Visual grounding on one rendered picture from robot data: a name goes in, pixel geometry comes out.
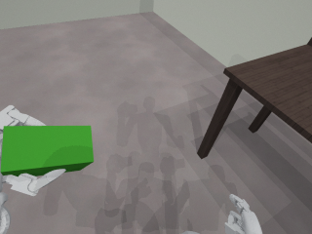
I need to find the robot left hand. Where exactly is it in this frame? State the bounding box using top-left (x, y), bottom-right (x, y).
top-left (0, 105), bottom-right (66, 196)

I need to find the table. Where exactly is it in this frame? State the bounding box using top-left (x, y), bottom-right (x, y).
top-left (197, 37), bottom-right (312, 159)

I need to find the sponge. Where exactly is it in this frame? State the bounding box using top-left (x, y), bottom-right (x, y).
top-left (0, 126), bottom-right (94, 177)

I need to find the robot left forearm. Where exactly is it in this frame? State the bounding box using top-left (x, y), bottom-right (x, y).
top-left (0, 192), bottom-right (12, 234)

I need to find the robot right hand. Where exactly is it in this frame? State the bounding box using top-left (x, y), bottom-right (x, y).
top-left (224, 194), bottom-right (262, 234)

